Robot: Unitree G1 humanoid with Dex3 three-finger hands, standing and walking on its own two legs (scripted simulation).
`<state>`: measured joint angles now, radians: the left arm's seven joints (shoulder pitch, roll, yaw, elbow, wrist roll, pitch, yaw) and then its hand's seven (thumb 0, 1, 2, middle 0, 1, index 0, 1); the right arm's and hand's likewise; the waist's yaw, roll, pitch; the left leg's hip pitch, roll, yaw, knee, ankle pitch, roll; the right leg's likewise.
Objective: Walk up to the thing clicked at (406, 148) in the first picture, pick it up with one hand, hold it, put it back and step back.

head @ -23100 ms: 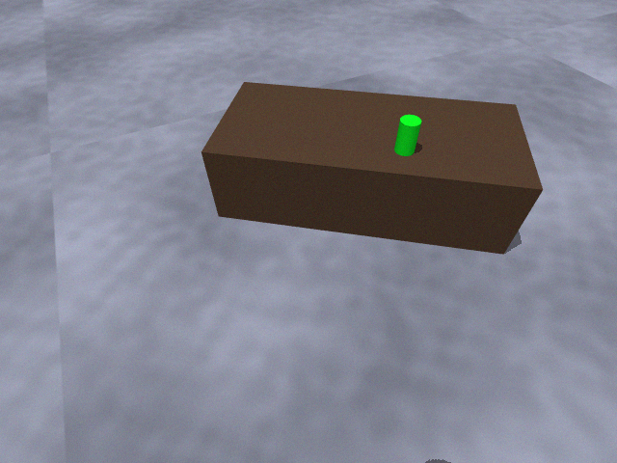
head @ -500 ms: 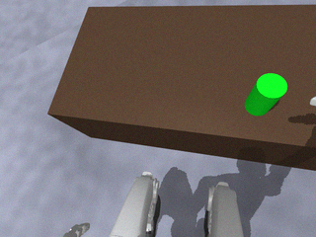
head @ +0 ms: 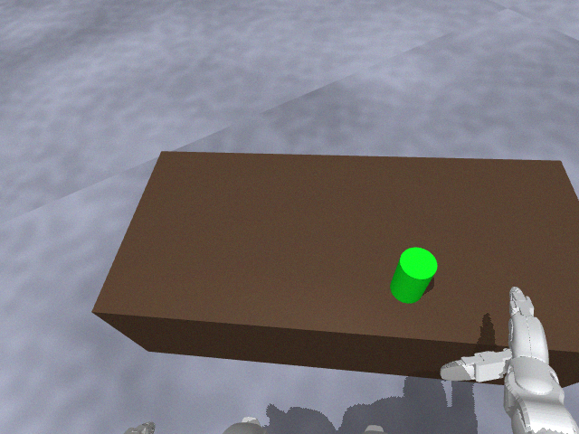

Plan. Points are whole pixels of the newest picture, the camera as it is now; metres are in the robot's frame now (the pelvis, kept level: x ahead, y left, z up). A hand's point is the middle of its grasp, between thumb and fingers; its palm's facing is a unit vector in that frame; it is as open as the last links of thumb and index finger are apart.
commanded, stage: home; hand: right
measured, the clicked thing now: (412, 276) +0.50 -0.21 -0.29
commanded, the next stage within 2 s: none
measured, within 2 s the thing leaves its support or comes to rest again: neither
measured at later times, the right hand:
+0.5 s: hand (448, 432) +0.17 -0.17 -0.06, palm faces +0.19 +0.95 -0.25, open 17.5 cm
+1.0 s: hand (454, 427) +0.18 -0.17 -0.05, palm faces +0.15 +0.95 -0.27, open 17.5 cm
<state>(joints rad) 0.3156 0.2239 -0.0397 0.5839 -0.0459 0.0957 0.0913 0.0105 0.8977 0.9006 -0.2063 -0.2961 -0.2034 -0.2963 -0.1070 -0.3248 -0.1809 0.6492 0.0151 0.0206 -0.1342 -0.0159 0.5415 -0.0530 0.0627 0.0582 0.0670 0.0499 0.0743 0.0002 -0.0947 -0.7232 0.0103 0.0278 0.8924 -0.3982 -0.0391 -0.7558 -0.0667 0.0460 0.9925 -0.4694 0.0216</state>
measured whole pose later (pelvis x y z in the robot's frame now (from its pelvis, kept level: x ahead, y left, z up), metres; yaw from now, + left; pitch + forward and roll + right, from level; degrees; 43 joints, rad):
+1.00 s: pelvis +0.01 +0.01 +0.01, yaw -1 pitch +6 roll +2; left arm 0.27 0.21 -0.02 0.51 -0.02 -0.09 0.15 0.02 0.90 0.90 -0.21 -0.30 -0.20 -0.30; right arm 0.43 -0.19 0.01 0.05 0.02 0.22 -0.15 -0.01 0.54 -0.05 0.06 0.06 0.06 0.05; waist 0.01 -0.03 -0.07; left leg -0.57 0.02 0.02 0.88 -0.43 -0.03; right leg -0.58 -0.06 0.04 0.94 -0.47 0.03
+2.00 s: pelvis +0.01 +0.01 +0.00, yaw -1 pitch +7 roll +2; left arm 0.26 0.20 -0.02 0.51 -0.01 -0.12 0.16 0.02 0.90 0.90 -0.21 -0.30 -0.21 -0.30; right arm 0.45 -0.19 0.01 -0.01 0.02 0.28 -0.15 -0.01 0.56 -0.04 0.05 0.05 0.06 0.04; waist 0.01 -0.03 -0.09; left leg -0.59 0.02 0.03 0.92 -0.45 -0.04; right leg -0.61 -0.06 0.04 0.98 -0.50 0.03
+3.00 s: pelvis +0.01 +0.00 +0.05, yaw -1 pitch -2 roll +0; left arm 0.19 0.32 0.02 0.99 0.03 0.01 0.00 0.01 0.90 0.90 -0.21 -0.30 -0.20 -0.30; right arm 0.23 -0.32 -0.01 0.98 -0.03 -0.01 -0.02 0.00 -0.84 -0.89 0.20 0.30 0.21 0.29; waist -0.01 0.00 0.04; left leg -0.24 0.06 0.01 0.58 -0.30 -0.04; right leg -0.23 -0.02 0.01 0.59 -0.32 0.01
